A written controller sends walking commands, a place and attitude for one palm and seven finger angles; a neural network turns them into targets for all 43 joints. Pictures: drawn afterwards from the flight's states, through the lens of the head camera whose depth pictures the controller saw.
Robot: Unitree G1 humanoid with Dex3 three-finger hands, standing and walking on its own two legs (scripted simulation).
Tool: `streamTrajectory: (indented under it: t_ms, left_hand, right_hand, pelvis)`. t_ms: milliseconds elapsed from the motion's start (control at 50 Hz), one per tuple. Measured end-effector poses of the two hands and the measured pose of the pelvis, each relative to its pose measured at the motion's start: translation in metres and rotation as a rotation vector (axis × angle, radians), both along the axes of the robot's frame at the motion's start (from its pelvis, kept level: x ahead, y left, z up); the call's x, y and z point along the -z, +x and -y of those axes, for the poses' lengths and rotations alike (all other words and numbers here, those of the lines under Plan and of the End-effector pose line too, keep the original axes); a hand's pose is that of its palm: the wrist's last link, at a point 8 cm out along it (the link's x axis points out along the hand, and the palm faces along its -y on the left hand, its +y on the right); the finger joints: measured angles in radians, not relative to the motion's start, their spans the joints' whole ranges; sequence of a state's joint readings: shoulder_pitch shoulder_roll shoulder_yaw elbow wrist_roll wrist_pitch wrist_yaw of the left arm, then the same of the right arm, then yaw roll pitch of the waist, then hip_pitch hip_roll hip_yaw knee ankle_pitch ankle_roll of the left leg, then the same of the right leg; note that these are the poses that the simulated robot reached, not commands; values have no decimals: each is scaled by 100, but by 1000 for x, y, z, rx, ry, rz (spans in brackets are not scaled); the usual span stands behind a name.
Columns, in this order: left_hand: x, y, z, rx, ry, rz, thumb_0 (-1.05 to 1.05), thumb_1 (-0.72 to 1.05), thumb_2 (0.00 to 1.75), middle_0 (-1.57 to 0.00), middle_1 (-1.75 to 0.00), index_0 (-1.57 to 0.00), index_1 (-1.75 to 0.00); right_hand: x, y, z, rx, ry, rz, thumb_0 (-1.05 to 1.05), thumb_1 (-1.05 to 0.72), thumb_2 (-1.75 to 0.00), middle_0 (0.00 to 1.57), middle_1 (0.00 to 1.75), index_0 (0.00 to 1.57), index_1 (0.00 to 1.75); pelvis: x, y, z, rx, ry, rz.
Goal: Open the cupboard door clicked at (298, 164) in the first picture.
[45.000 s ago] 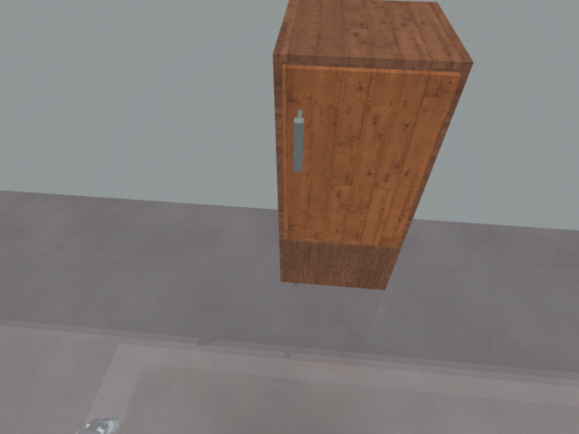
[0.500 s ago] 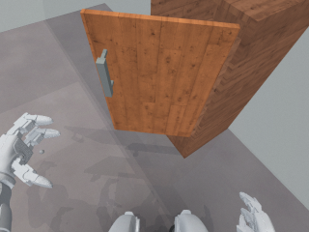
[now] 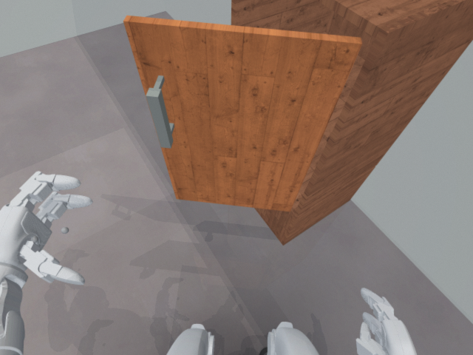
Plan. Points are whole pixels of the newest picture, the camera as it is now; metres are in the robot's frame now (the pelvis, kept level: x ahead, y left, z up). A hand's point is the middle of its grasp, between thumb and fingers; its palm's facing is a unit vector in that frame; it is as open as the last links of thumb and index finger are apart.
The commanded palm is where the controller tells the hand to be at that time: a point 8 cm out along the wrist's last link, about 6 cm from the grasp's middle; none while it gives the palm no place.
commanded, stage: move the hooked fingers beside the handle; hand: left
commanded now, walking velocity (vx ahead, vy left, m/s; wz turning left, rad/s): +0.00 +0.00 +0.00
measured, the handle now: (163, 113) +0.55 +0.18 +0.04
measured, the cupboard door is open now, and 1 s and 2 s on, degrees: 50 50 50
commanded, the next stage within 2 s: none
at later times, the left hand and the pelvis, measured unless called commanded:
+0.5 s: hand (90, 188) +0.36 +0.27 +0.05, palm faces -0.04 -1.00 -0.03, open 14.0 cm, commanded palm +0.34 +0.32 +0.05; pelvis +0.00 +0.00 -0.01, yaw -1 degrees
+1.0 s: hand (106, 158) +0.43 +0.26 +0.04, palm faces -0.08 -1.00 -0.01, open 14.0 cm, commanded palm +0.41 +0.31 +0.05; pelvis +0.00 +0.01 -0.01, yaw -2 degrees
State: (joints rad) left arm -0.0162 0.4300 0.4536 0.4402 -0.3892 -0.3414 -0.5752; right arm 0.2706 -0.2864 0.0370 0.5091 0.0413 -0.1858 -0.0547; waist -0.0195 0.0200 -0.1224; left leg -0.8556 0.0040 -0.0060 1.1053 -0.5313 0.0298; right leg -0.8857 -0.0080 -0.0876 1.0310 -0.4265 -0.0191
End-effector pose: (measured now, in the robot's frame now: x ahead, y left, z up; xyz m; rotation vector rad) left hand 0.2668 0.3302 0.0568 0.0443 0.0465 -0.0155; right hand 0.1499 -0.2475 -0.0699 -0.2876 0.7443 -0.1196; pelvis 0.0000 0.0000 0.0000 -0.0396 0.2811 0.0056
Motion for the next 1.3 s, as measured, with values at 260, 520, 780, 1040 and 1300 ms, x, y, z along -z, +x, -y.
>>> streamTrajectory:
  t_ms: [260,520,780,1040,1300]
  left_hand:
    - [2,37,12,41,-8,27,-1,-50,30,-30,-120,-30,-120]
    - [9,82,9,24,-19,2,-1,-50,30,-30,-120,-30,-120]
    - [12,115,8,42,-42,3,-1,-50,30,-30,-120,-30,-120]
    - [12,149,16,54,-46,13,-1,-50,30,-30,-120,-30,-120]
    - [13,175,16,41,-39,13,-1,-50,30,-30,-120,-30,-120]
  right_hand:
    - [8,-18,11,35,-31,-53,1,-90,-90,20,30,20,30]
    - [19,-52,18,91,-40,-187,1,-90,-90,20,30,20,30]
    - [22,-66,17,129,-52,-271,1,-90,-90,20,30,20,30]
    - [28,-80,10,149,-50,-347,1,-90,-90,20,30,20,30]
    - [35,-114,11,185,-58,-465,1,-90,-90,20,30,20,30]
  pelvis:
    - [5,-5,2,4,1,-11]
    - [6,-3,1,20,5,-47]
    - [6,3,-6,27,-3,-74]
    - [9,2,-12,30,-11,-96]
    - [14,-2,-12,29,-16,-115]
